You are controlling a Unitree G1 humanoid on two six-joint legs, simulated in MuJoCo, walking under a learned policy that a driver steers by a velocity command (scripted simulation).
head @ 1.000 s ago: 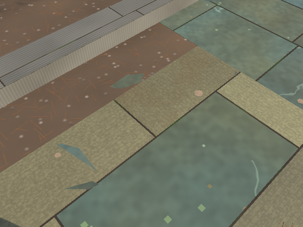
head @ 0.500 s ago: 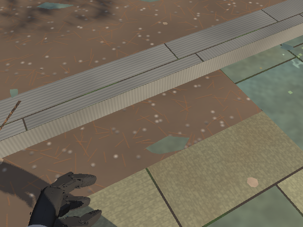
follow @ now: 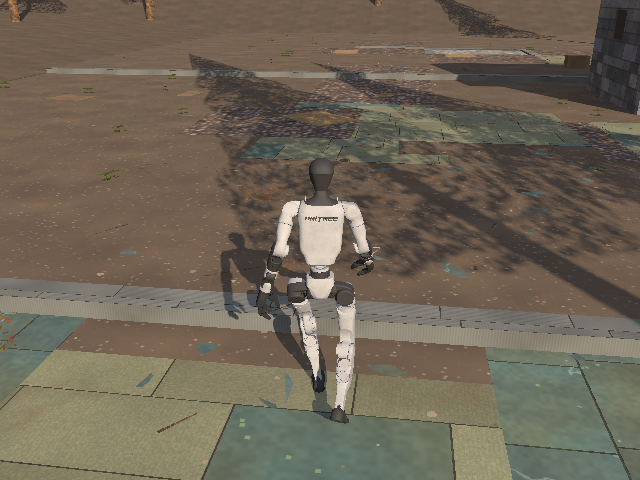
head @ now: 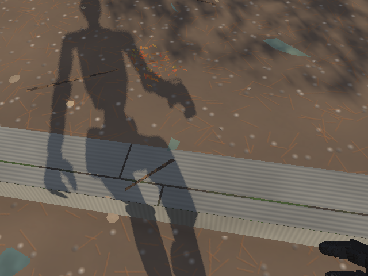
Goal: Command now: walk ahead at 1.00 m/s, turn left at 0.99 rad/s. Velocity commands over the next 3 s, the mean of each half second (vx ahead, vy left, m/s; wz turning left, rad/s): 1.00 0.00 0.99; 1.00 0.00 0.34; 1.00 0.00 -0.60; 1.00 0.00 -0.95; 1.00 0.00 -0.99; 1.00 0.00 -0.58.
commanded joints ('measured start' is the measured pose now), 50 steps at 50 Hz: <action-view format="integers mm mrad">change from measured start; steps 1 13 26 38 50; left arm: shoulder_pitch -214 -423 -104 -99 -475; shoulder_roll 186 87 48 225 19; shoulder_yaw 27 -20 18 69 -31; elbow -282 -341 -62 -154 -360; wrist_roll -7 -24 13 -47 -9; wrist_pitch -63 -6 -66 -95 9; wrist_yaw -9 -23 -23 -77 -53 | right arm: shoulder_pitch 397 277 -65 447 313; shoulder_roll -321 -186 68 -251 -40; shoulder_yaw -124 -92 21 -94 -39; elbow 26 98 -194 -56 174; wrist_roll -13 16 -13 12 18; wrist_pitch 37 -64 -5 16 -140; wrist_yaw -51 -47 -21 -49 -54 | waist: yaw -205 -44 -70 -278 -16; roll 14 12 -178 226 -60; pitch -354 -25 63 -688 26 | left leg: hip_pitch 1039 162 -487 853 242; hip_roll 385 105 118 353 139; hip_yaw -962 -507 -238 -1008 -272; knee -418 -458 879 -233 -687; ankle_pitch -181 359 -211 -387 247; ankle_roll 299 25 -99 113 -14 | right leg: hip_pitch -987 -327 -197 -604 -710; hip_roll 74 14 -212 142 -19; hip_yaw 291 233 275 216 166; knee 710 -293 -804 667 -72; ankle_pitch -82 367 347 151 306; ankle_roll -5 4 -66 -99 -114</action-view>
